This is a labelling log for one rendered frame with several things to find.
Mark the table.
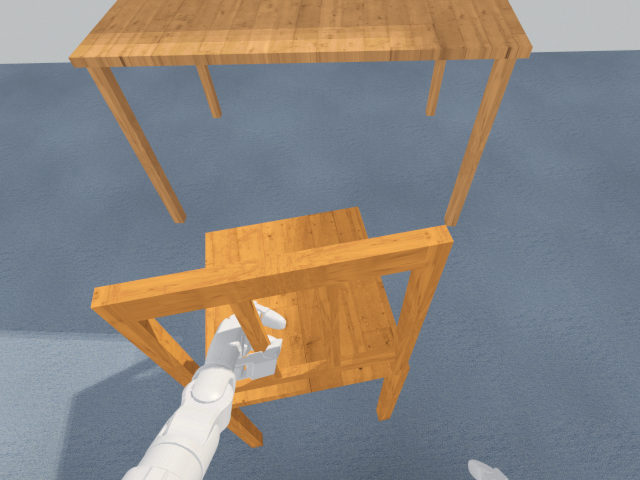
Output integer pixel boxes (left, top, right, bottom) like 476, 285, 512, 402
68, 0, 533, 226

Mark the chair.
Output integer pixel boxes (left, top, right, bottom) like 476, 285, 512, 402
91, 207, 454, 448

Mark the robot right hand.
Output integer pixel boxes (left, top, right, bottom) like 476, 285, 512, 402
468, 460, 508, 480

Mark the robot left hand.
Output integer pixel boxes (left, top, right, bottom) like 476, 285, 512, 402
204, 301, 286, 381

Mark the robot left forearm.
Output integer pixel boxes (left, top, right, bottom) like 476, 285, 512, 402
122, 363, 236, 480

